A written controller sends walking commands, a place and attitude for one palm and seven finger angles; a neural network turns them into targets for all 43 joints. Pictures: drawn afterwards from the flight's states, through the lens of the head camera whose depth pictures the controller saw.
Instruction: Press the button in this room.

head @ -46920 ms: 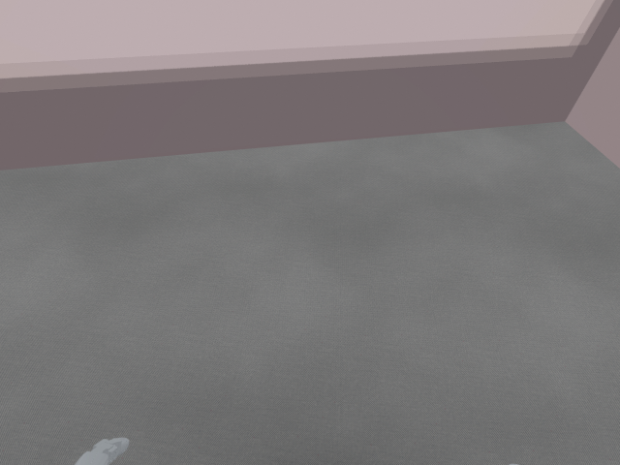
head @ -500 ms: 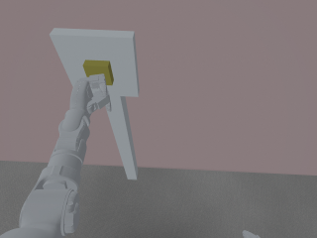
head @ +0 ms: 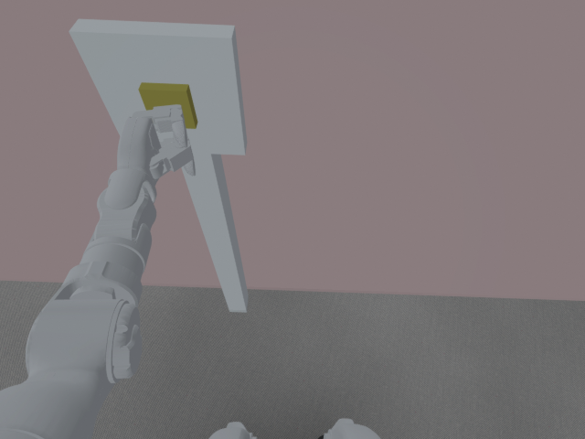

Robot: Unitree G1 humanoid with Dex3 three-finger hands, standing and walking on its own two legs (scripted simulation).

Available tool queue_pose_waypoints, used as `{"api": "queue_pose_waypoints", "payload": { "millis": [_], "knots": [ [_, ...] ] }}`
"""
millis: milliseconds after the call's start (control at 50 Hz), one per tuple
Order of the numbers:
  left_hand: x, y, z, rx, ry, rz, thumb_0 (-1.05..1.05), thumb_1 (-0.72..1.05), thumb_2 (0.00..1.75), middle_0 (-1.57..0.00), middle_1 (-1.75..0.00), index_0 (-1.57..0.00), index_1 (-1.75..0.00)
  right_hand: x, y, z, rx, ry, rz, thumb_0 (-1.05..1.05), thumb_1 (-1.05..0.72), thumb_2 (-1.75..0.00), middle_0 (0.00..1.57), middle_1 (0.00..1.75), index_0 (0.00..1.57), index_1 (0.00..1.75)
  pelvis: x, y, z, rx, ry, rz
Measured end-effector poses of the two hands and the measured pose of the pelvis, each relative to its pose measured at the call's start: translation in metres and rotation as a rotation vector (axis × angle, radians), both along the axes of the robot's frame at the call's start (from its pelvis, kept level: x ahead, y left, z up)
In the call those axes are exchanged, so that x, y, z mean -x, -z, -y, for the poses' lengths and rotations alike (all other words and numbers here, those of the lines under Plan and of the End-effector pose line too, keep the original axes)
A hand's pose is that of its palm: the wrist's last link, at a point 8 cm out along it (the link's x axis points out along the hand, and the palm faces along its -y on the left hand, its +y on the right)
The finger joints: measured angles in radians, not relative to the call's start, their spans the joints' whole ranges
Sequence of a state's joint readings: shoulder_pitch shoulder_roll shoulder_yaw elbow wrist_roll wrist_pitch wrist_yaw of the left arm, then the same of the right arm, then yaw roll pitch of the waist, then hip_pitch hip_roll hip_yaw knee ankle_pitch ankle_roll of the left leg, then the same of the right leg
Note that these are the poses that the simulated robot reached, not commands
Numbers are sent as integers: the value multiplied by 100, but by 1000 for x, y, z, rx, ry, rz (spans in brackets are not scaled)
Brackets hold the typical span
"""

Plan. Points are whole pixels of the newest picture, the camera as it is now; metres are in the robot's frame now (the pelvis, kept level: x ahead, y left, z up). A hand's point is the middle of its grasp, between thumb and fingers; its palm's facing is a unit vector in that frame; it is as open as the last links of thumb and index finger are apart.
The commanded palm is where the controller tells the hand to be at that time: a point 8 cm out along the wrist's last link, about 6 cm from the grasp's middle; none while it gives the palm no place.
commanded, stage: hold the button down briefly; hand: left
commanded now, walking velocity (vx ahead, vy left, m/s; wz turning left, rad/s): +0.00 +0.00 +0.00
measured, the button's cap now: (171, 101) +0.53 +0.16 +0.15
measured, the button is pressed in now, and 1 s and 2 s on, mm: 13 0 0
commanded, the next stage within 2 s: pull the fist back off the button in 0.06 s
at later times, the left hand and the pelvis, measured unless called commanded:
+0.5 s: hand (185, 155) +0.46 +0.14 +0.12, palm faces -0.04 -1.00 -0.01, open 2.7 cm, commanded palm +0.44 +0.19 +0.12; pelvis +0.00 +0.01 +0.00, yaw -1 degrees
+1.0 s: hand (182, 192) +0.40 +0.14 +0.12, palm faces -0.04 -1.00 -0.02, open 3.1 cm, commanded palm +0.37 +0.19 +0.12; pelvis +0.05 +0.00 +0.01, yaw -2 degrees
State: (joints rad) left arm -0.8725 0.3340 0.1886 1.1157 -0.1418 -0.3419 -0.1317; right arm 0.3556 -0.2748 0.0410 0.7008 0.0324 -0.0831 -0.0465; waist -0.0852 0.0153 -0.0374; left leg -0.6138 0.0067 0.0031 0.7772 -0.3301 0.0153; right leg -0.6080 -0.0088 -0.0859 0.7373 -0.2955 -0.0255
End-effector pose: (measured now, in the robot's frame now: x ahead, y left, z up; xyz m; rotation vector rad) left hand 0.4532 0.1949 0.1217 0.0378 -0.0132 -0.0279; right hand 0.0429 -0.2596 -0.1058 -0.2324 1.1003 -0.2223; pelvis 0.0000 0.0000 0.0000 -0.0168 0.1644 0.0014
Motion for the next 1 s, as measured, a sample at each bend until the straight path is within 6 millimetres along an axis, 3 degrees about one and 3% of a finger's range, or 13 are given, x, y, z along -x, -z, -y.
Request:
{"api": "queue_pose_waypoints", "payload": {
  "millis": [260,500,820,1000],
  "knots": [
    [-1,0,-1,11,13,-6,-4,82,103,-130,-150,-134,-150,7,-3,3,18,5,10,1,-90,-90,20,30,20,30,5,2,-1,3,1,-10],
    [8,3,-2,31,13,13,-5,83,100,-130,-150,-131,-150,-10,-3,-8,-18,-2,50,1,-90,-90,20,30,20,30,-4,0,-6,-1,19,1],
    [34,8,9,45,36,28,0,89,92,-130,-150,-130,-150,-80,-19,-16,-57,-20,197,1,-90,-90,20,30,20,30,-31,-9,-6,-7,45,41],
    [72,4,4,21,18,49,1,90,91,-130,-150,-130,-150,-128,-33,-18,-77,-67,297,1,-90,-90,20,30,20,30,-45,-14,-1,-9,40,72]
  ]
}}
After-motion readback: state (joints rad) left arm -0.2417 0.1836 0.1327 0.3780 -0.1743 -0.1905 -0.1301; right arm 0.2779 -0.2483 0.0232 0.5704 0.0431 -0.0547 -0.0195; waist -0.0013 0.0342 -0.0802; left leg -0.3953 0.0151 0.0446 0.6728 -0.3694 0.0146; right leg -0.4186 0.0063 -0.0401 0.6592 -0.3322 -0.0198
